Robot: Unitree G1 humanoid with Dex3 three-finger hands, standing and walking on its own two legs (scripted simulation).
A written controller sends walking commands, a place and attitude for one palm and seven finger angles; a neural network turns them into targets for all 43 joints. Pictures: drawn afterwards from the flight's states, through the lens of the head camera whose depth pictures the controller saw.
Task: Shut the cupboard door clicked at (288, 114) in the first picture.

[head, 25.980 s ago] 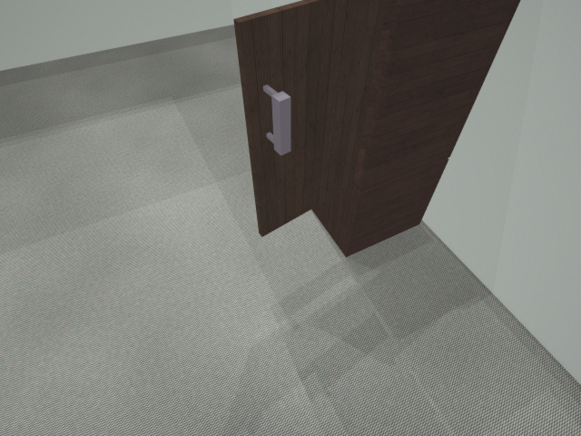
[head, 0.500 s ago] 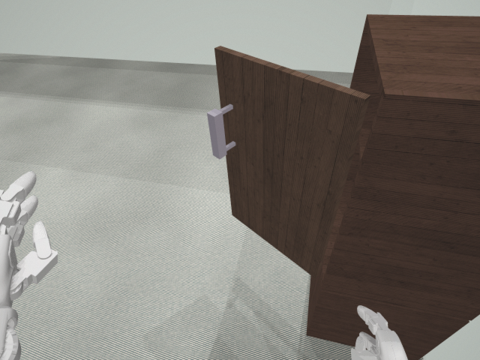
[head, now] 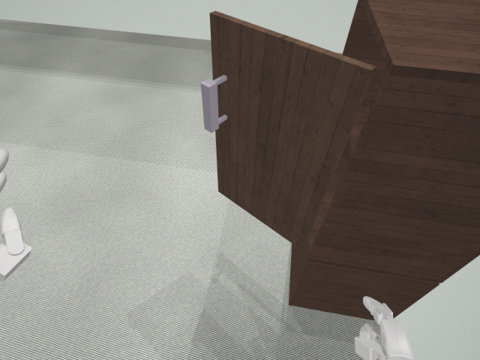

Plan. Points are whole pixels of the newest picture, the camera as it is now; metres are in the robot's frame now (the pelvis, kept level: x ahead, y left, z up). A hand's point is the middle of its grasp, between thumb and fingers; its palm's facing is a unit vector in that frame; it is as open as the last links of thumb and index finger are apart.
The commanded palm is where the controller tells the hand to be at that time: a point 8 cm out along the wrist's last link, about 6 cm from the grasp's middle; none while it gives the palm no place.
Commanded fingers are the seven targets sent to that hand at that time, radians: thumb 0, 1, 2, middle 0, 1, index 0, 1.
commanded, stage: step back with the hand held close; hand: left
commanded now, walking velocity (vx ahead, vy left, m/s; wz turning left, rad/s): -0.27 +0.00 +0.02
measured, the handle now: (216, 103) +0.67 +0.10 +0.07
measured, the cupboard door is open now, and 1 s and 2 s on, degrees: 59 59 59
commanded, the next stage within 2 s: stop stepping back and stand still in 1.34 s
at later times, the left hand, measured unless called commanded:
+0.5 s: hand (0, 295) +0.15 +0.26 +0.17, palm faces +0.47 -0.75 -0.46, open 7.4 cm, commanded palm +0.08 +0.30 +0.19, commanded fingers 0.00 0.90 0.90 -0.20 -0.30 -0.20 -0.30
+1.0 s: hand out of the picture +0.11 +0.26 +0.17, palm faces +0.49 -0.76 -0.43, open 7.4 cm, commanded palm +0.04 +0.31 +0.19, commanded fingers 0.00 0.90 0.90 -0.20 -0.30 -0.20 -0.30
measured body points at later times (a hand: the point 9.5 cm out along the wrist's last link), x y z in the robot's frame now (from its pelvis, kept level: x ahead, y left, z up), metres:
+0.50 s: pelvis -0.05 +0.00 -0.02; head -0.04 +0.01 +0.43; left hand +0.12 +0.30 +0.20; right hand +0.11 -0.25 -0.09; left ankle +0.02 +0.06 -0.73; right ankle +0.03 -0.13 -0.73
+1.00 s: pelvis -0.07 +0.00 -0.01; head -0.06 +0.03 +0.44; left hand +0.08 +0.30 +0.19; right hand +0.10 -0.25 -0.08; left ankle +0.02 +0.07 -0.73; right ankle +0.02 -0.14 -0.73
